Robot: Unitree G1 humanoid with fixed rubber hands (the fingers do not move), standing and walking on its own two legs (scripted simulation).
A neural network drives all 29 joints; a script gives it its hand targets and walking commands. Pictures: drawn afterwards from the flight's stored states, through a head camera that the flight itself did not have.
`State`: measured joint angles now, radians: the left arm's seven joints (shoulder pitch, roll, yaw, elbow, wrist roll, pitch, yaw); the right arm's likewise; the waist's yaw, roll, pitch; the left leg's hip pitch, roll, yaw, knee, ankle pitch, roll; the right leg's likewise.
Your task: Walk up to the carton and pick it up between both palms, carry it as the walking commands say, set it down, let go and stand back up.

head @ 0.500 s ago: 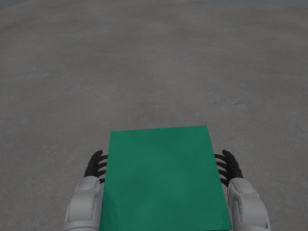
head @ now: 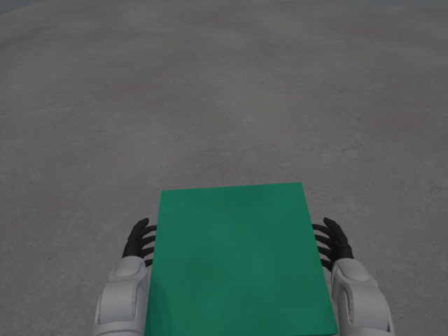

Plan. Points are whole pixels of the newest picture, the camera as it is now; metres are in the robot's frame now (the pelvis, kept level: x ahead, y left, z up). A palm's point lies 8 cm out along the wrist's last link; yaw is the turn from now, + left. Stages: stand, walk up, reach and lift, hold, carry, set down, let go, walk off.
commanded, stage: carry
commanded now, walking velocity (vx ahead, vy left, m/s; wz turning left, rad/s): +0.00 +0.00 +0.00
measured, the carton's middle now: (236, 269) +0.30 +0.00 -0.05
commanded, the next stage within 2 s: none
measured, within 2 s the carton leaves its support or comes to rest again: neither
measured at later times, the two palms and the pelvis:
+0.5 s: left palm (126, 252) +0.26 +0.18 +0.08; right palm (350, 254) +0.26 -0.18 +0.08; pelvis +0.01 +0.00 +0.00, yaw -1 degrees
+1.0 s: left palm (173, 175) +0.43 +0.13 +0.08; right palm (346, 167) +0.45 -0.23 +0.09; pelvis +0.19 -0.07 +0.01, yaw +0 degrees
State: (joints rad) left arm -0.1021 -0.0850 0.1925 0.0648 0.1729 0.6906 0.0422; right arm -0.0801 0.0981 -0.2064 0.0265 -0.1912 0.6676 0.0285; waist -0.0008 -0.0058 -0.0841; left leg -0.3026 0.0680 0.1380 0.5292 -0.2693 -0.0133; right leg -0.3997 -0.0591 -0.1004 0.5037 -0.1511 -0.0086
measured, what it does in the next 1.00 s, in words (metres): walks ahead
